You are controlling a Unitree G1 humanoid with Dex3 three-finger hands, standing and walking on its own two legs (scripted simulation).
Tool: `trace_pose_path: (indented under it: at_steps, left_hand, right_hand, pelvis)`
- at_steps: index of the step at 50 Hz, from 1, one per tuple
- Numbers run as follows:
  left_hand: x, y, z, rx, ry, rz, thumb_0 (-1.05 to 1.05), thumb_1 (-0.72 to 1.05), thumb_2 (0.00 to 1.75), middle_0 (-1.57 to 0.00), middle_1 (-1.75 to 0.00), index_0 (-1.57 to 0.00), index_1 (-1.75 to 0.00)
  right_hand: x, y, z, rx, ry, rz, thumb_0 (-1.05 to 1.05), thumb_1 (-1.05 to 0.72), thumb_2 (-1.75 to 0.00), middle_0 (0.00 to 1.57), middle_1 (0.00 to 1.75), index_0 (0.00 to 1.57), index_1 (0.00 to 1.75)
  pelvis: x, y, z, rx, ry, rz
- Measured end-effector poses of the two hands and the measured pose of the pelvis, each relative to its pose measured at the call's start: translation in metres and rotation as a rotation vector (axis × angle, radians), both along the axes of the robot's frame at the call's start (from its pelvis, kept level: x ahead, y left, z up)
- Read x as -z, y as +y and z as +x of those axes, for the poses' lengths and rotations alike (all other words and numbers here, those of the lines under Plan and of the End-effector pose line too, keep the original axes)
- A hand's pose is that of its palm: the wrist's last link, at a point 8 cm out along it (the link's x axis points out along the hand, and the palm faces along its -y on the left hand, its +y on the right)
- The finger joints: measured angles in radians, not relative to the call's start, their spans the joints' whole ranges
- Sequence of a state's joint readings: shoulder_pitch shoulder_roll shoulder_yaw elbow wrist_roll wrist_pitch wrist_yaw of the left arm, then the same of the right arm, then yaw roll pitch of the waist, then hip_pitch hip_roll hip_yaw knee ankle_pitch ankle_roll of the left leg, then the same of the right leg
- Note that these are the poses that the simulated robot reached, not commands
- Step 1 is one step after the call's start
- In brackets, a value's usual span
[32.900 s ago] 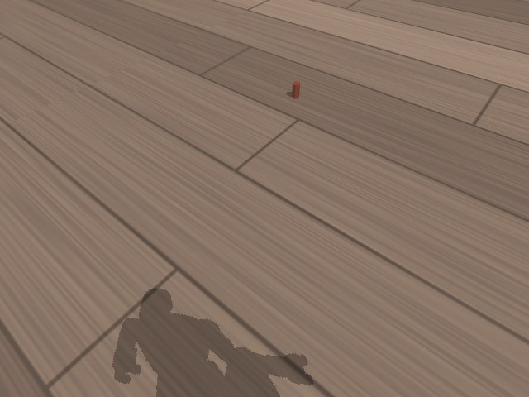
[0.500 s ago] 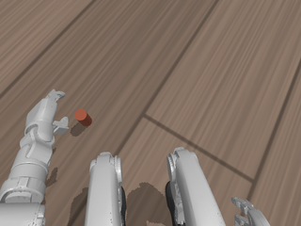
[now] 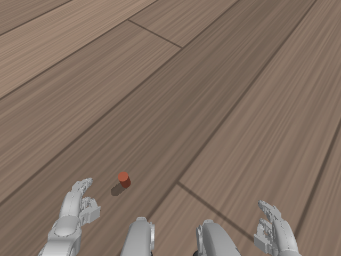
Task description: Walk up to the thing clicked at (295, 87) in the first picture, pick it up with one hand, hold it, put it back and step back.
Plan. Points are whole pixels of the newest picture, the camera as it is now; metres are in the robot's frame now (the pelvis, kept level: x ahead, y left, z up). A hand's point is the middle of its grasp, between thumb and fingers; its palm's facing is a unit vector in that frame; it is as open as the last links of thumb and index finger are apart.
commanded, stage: home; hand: left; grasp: from above
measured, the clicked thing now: (124, 179) +0.49 +0.22 -0.58
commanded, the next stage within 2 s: none
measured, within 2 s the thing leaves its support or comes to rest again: neither
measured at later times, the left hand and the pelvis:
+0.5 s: hand (76, 226) +0.20 +0.19 +0.04, palm faces +0.08 -0.97 -0.21, open 7.4 cm; pelvis +0.05 +0.00 +0.09, yaw +2 degrees
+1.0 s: hand (80, 230) +0.20 +0.18 +0.04, palm faces +0.08 -0.98 -0.21, open 7.4 cm; pelvis +0.04 +0.00 +0.09, yaw +2 degrees
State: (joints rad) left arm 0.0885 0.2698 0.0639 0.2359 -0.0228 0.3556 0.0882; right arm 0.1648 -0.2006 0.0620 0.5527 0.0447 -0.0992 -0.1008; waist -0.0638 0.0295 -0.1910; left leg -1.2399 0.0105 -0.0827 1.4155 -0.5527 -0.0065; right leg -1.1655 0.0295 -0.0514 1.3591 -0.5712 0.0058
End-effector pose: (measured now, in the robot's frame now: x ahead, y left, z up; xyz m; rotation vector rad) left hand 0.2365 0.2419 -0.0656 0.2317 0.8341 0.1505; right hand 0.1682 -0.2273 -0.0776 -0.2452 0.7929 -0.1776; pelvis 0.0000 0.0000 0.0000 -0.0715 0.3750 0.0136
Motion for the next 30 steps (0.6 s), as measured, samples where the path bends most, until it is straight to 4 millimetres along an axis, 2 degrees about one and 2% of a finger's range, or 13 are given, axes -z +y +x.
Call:
trace_pose_path:
  at_steps: [10,17,23,30]
  left_hand:
    - [-0.076,-0.004,-0.025,-0.036,0.013,-0.045,0.01,0.9,0.9,-0.2,-0.3,-0.2,-0.3]
    - [-0.119,-0.005,-0.044,-0.04,-0.014,-0.046,0.01,0.9,0.9,-0.2,-0.3,-0.2,-0.3]
    - [-0.134,-0.005,-0.053,-0.038,-0.031,-0.045,0.01,0.9,0.9,-0.2,-0.3,-0.2,-0.3]
    - [-0.131,-0.007,-0.058,-0.041,-0.019,-0.063,0.01,0.9,0.9,-0.2,-0.3,-0.2,-0.3]
  right_hand:
    - [-0.062,-0.005,-0.006,0.068,-0.035,-0.027,0.01,-0.9,-0.9,0.21,0.3,0.2,0.3]
    - [-0.093,-0.009,0.005,0.087,-0.111,-0.045,0.01,-0.9,-0.9,0.2,0.3,0.2,0.3]
    - [-0.109,-0.007,0.025,0.062,-0.2,-0.044,0.01,-0.9,-0.9,0.2,0.3,0.2,0.3]
    - [-0.119,-0.004,0.041,0.012,-0.265,-0.045,0.01,-0.9,-0.9,0.2,0.3,0.2,0.3]
  pelvis:
    - [-0.058,0.002,0.028,-0.01,-0.102,0.011]
    - [-0.081,0.005,0.044,-0.014,-0.161,0.018]
    - [-0.088,0.004,0.048,-0.018,-0.193,0.024]
    - [-0.088,0.002,0.045,-0.026,-0.21,0.028]
